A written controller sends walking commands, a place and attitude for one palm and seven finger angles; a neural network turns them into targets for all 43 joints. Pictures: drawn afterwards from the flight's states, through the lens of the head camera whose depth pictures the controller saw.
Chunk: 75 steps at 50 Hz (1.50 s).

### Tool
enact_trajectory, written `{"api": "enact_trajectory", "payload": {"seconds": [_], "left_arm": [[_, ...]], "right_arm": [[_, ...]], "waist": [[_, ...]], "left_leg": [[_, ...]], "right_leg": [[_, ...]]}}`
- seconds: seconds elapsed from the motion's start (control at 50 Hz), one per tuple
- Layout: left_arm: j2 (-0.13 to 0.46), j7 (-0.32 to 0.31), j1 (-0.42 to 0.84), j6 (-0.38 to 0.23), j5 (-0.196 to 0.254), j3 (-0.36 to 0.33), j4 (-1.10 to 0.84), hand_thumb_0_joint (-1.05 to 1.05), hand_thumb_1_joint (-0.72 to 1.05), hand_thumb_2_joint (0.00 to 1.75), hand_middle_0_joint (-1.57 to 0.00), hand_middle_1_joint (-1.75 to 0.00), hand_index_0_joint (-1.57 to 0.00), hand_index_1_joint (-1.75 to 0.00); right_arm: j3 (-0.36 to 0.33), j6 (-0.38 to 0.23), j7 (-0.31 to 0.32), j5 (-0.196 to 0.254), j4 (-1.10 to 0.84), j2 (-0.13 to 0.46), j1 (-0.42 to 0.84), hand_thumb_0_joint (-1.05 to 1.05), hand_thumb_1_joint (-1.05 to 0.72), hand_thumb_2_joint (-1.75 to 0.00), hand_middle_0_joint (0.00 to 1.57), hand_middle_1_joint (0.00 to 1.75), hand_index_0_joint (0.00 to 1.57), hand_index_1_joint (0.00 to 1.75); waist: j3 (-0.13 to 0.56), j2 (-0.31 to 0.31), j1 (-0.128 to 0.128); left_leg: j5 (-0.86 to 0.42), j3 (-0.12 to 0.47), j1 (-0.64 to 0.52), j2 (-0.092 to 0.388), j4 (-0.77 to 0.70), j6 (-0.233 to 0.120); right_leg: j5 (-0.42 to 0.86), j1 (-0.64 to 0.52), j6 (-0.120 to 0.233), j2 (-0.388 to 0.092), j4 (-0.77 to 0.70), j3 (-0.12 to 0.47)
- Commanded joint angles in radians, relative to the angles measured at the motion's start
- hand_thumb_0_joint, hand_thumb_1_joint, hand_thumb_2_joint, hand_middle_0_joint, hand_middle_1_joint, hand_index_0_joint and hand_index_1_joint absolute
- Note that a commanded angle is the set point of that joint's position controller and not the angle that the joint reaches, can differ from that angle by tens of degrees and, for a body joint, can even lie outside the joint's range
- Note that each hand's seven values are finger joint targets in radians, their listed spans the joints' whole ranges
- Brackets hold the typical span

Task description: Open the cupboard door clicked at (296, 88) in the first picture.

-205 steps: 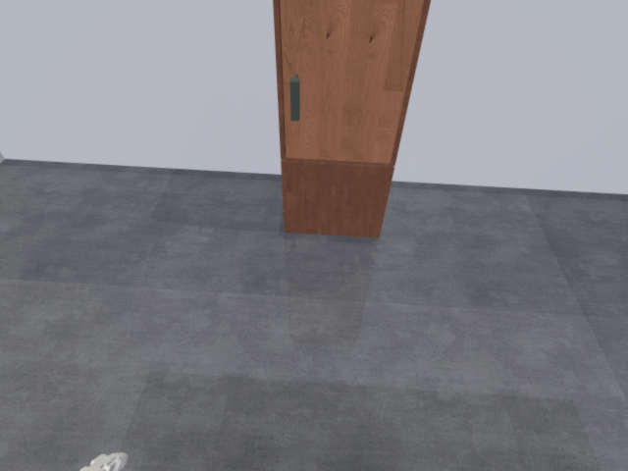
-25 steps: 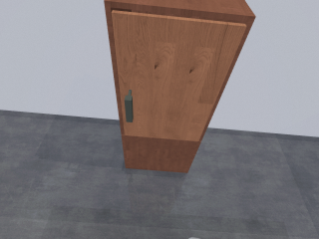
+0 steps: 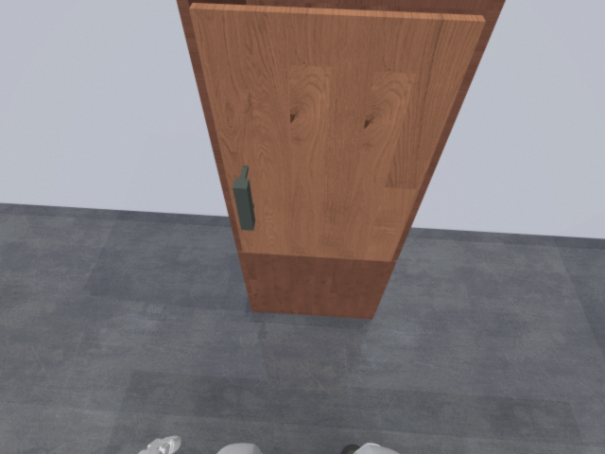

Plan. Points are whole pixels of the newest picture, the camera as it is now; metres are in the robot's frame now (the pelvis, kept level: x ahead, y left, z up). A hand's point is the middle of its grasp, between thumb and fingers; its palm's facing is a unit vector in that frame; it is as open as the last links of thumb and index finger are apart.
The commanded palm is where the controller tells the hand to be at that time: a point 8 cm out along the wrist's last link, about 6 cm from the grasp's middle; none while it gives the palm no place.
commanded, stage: come to a stop and stand still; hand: left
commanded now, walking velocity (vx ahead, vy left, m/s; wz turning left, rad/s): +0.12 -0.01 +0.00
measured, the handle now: (246, 197) +0.57 +0.15 -0.09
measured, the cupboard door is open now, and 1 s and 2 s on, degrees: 0 0 0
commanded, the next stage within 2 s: look again from close up in 1.10 s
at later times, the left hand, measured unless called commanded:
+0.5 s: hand out of the picture -0.01 +0.19 -0.17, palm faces -0.01 -0.98 -0.18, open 7.4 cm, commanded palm none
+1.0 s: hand out of the picture -0.04 +0.12 -0.16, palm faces +0.05 -0.99 -0.16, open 7.3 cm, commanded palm none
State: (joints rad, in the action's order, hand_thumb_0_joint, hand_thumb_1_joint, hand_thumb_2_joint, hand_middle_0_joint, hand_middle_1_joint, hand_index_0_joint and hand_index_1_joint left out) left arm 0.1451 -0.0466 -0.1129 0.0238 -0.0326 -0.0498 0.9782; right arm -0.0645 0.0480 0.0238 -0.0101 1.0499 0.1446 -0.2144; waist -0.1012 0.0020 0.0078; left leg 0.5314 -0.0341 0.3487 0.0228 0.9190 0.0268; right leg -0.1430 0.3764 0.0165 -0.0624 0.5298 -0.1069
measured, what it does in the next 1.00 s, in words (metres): steps on the spot: left foot, then right foot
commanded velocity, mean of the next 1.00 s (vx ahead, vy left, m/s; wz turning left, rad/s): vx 0.04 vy -0.05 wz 0.00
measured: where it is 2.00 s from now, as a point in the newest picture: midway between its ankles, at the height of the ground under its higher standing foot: outside the picture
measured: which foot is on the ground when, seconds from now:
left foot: up 0.00-0.06, down 0.08-1.00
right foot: down 0.00-0.08, up 0.10-0.48, down 0.50-1.00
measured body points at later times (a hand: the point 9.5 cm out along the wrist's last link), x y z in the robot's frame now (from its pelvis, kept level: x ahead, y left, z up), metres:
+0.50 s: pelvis -0.02 +0.01 +0.01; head +0.01 +0.02 +0.46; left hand -0.01 +0.24 -0.15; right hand -0.05 -0.20 -0.15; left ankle -0.03 +0.13 -0.73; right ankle -0.05 -0.11 -0.73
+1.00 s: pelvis -0.02 -0.04 +0.01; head -0.02 -0.04 +0.46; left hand -0.04 +0.17 -0.15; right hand -0.04 -0.25 -0.15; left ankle -0.03 +0.13 -0.73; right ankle -0.05 -0.11 -0.73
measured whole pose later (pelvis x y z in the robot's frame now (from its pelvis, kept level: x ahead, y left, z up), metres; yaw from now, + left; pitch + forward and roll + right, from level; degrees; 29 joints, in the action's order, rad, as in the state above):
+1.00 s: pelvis -0.02 -0.04 +0.01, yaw +0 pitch -2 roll +0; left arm 0.10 -0.04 -0.31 -0.01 0.00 0.00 1.15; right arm -0.01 0.01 0.04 -0.02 1.16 0.13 -0.28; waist -0.03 0.01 0.00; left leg 0.24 -0.03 0.14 0.09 0.41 0.06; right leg -0.26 0.11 0.07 0.05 0.40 -0.09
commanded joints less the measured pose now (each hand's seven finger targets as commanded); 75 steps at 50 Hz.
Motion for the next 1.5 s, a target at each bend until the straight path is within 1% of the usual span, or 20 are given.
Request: {"api": "enact_trajectory", "payload": {"seconds": [0.0, 0.02, 0.04, 0.06, 0.08, 0.14, 0.18, 0.3, 0.4, 0.44, 0.5, 0.54, 0.66, 1.16, 1.18, 1.2, 1.24, 1.32, 1.38, 1.48], "left_arm": [[0.188, -0.002, -0.057, 0.004, -0.003, -0.05, -0.041, 0.0, 0.9, 0.9, -0.2, -0.3, -0.2, -0.3], [0.172, 0.003, -0.054, 0.009, 0.005, -0.045, -0.041, 0.0, 0.9, 0.9, -0.2, -0.3, -0.2, -0.3], [0.127, 0.008, -0.061, 0.015, 0.016, -0.033, -0.046, 0.0, 0.9, 0.9, -0.2, -0.3, -0.2, -0.3], [0.066, 0.013, -0.058, 0.019, 0.026, -0.021, -0.06, 0.0, 0.9, 0.9, -0.2, -0.3, -0.2, -0.3], [0.077, 0.015, -0.038, 0.02, 0.017, -0.018, -0.057, 0.0, 0.9, 0.9, -0.2, -0.3, -0.2, -0.3], [0.087, 0.032, -0.112, 0.021, 0.004, -0.025, 0.008, 0.0, 0.9, 0.9, -0.2, -0.3, -0.2, -0.3], [0.085, 0.041, -0.158, 0.009, 0.004, -0.018, 0.041, 0.0, 0.9, 0.9, -0.2, -0.3, -0.2, -0.3], [0.074, 0.041, -0.123, -0.001, 0.012, -0.002, 0.045, 0.0, 0.9, 0.9, -0.2, -0.3, -0.2, -0.3], [0.046, 0.036, -0.175, -0.005, 0.024, 0.007, 0.073, 0.0, 0.9, 0.9, -0.2, -0.3, -0.2, -0.3], [0.054, 0.03, -0.248, -0.019, 0.023, 0.009, 0.109, 0.0, 0.9, 0.9, -0.2, -0.3, -0.2, -0.3], [0.12, 0.014, -0.248, -0.037, 0.024, 0.012, 0.136, 0.0, 0.9, 0.9, -0.2, -0.3, -0.2, -0.3], [0.105, 0.012, -0.247, -0.046, 0.025, 0.015, 0.144, 0.0, 0.9, 0.9, -0.2, -0.3, -0.2, -0.3], [0.076, 0.006, -0.239, -0.039, 0.031, 0.029, 0.151, 0.0, 0.9, 0.9, -0.2, -0.3, -0.2, -0.3], [0.062, 0.004, -0.283, -0.044, 0.028, 0.025, 0.155, 0.0, 0.9, 0.9, -0.2, -0.3, -0.2, -0.3], [0.258, 0.002, -0.281, -0.069, 0.005, 0.029, 0.065, 0.0, 0.9, 0.9, -0.2, -0.3, -0.2, -0.3], [0.188, -0.003, -0.256, -0.079, 0.014, 0.002, 0.065, 0.0, 0.9, 0.9, -0.2, -0.3, -0.2, -0.3], [0.185, -0.001, -0.249, -0.083, 0.013, 0.002, 0.05, 0.0, 0.9, 0.9, -0.2, -0.3, -0.2, -0.3], [0.157, -0.001, -0.223, -0.071, 0.011, 0.002, 0.023, 0.0, 0.9, 0.9, -0.2, -0.3, -0.2, -0.3], [0.151, 0.001, -0.214, -0.064, 0.015, 0.008, 0.008, 0.0, 0.9, 0.9, -0.2, -0.3, -0.2, -0.3], [0.184, 0.006, -0.2, -0.053, 0.017, 0.012, -0.004, 0.0, 0.9, 0.9, -0.2, -0.3, -0.2, -0.3]], "right_arm": [[-0.002, -0.022, -0.003, 0.001, -0.012, 0.029, -0.2, 0.0, -0.9, -0.9, 0.2, 0.3, 0.2, 0.3], [0.001, -0.029, -0.003, 0.0, 0.002, 0.038, -0.237, 0.0, -0.9, -0.9, 0.2, 0.3, 0.2, 0.3], [-0.003, -0.038, -0.002, -0.006, -0.003, 0.081, -0.236, 0.0, -0.9, -0.9, 0.2, 0.3, 0.2, 0.3], [-0.012, -0.046, 0.001, -0.018, -0.034, 0.151, -0.182, 0.0, -0.9, -0.9, 0.2, 0.3, 0.2, 0.3], [-0.006, -0.046, 0.006, -0.022, -0.069, 0.161, -0.092, 0.0, -0.9, -0.9, 0.2, 0.3, 0.2, 0.3], [0.012, -0.061, 0.021, -0.022, -0.066, 0.132, -0.017, 0.0, -0.9, -0.9, 0.2, 0.3, 0.2, 0.3], [0.015, -0.07, 0.025, -0.014, -0.054, 0.125, -0.052, 0.0, -0.9, -0.9, 0.2, 0.3, 0.2, 0.3], [0.009, -0.076, 0.038, -0.017, 0.009, 0.129, -0.192, 0.0, -0.9, -0.9, 0.2, 0.3, 0.2, 0.3], [0.005, -0.067, 0.037, -0.014, 0.037, 0.145, -0.172, 0.0, -0.9, -0.9, 0.2, 0.3, 0.2, 0.3], [0.006, -0.068, 0.033, -0.004, 0.047, 0.132, -0.165, 0.0, -0.9, -0.9, 0.2, 0.3, 0.2, 0.3], [0.035, -0.07, 0.018, 0.007, 0.052, 0.032, -0.152, 0.0, -0.9, -0.9, 0.2, 0.3, 0.2, 0.3], [0.039, -0.064, 0.019, -0.002, 0.068, 0.026, -0.149, 0.0, -0.9, -0.9, 0.2, 0.3, 0.2, 0.3], [0.045, -0.058, 0.025, -0.001, 0.109, 0.037, -0.161, 0.0, -0.9, -0.9, 0.2, 0.3, 0.2, 0.3], [0.049, -0.055, 0.028, -0.002, 0.1, 0.042, -0.146, 0.0, -0.9, -0.9, 0.2, 0.3, 0.2, 0.3], [0.036, -0.053, 0.005, -0.006, -0.03, 0.166, -0.057, 0.0, -0.9, -0.9, 0.2, 0.3, 0.2, 0.3], [0.019, -0.07, 0.012, -0.014, -0.056, 0.14, -0.081, 0.0, -0.9, -0.9, 0.2, 0.3, 0.2, 0.3], [0.014, -0.078, 0.022, -0.012, -0.037, 0.117, -0.104, 0.0, -0.9, -0.9, 0.2, 0.3, 0.2, 0.3], [0.013, -0.074, 0.012, -0.01, -0.054, 0.123, -0.111, 0.0, -0.9, -0.9, 0.2, 0.3, 0.2, 0.3], [0.02, -0.079, 0.009, -0.011, -0.056, 0.135, -0.099, 0.0, -0.9, -0.9, 0.2, 0.3, 0.2, 0.3], [0.022, -0.081, 0.007, -0.01, -0.07, 0.176, -0.052, 0.0, -0.9, -0.9, 0.2, 0.3, 0.2, 0.3]], "waist": [[0.191, -0.168, 0.014], [0.183, -0.142, 0.029], [0.147, 0.026, 0.028], [0.065, 0.278, 0.023], [-0.01, 0.259, 0.008], [-0.037, 0.148, -0.034], [-0.02, 0.082, -0.026], [0.025, 0.116, 0.037], [0.088, 0.155, 0.02], [0.134, 0.107, -0.009], [0.099, -0.084, 0.0], [0.085, -0.157, 0.003], [0.012, -0.013, -0.003], [0.011, -0.003, -0.009], [-0.111, -0.037, 0.008], [0.041, 0.046, 0.006], [0.167, 0.019, 0.004], [0.088, -0.131, 0.01], [0.052, -0.016, 0.0], [0.053, 0.04, -0.016]], "left_leg": [[-0.161, -0.029, -0.152, -0.012, -0.316, -0.007], [-0.241, -0.025, -0.237, -0.011, -0.45, -0.013], [-0.172, 0.106, -0.239, 0.076, -0.579, -0.039], [-0.019, 0.354, -0.096, 0.266, -0.754, -0.097], [0.076, 0.412, 0.067, 0.321, -0.834, -0.145], [-0.003, 0.278, 0.04, 0.23, -0.806, -0.126], [-0.105, 0.218, -0.097, 0.209, -0.778, -0.133], [-0.53, 0.214, -0.32, 0.26, -0.7, -0.178], [-0.763, 0.169, -0.294, 0.234, -0.595, -0.171], [-0.683, 0.12, -0.242, 0.179, -0.523, -0.114], [-0.303, 0.013, -0.068, 0.056, -0.5, -0.026], [-0.369, 0.001, -0.129, 0.056, -0.499, -0.019], [-0.478, 0.022, -0.18, 0.089, -0.543, -0.024], [-0.434, 0.02, -0.199, 0.083, -0.546, -0.016], [-0.377, 0.067, -0.128, 0.04, -0.453, -0.02], [-0.326, 0.04, -0.12, 0.05, -0.414, -0.028], [-0.335, 0.038, -0.119, 0.036, -0.376, -0.036], [-0.35, 0.033, -0.094, 0.044, -0.4, -0.052], [-0.464, 0.047, -0.115, 0.068, -0.458, -0.059], [-0.508, 0.067, -0.105, 0.086, -0.491, -0.066]], "right_leg": [[0.006, -0.084, 0.113, -0.202, -0.16, 0.221], [-0.142, -0.019, 0.071, -0.162, -0.128, 0.196], [-0.274, 0.071, 0.021, -0.079, -0.029, 0.14], [-0.319, 0.128, -0.038, 0.021, 0.125, 0.052], [-0.288, 0.073, -0.035, 0.023, 0.228, 0.11], [-0.178, 0.073, -0.036, 0.033, 0.393, 0.168], [-0.151, 0.136, -0.044, 0.035, 0.408, 0.145], [-0.237, 0.128, -0.06, 0.011, 0.253, 0.113], [-0.217, -0.072, -0.043, 0.029, 0.004, 0.072], [0.007, -0.222, -0.038, 0.02, -0.188, 0.064], [0.212, -0.321, 0.037, -0.156, -0.194, 0.205], [0.298, -0.274, 0.051, -0.118, -0.177, 0.187], [0.208, -0.222, 0.019, -0.059, -0.189, 0.142], [0.09, -0.203, 0.02, -0.051, -0.249, 0.155], [0.145, -0.119, -0.015, -0.049, -0.247, 0.16], [0.155, -0.174, 0.012, -0.119, -0.184, 0.235], [0.225, -0.256, 0.054, -0.131, -0.172, 0.228], [0.1, -0.19, 0.063, -0.098, -0.179, 0.192], [0.126, -0.177, 0.045, -0.054, -0.126, 0.142], [0.092, -0.202, 0.024, -0.041, -0.109, 0.125]]}}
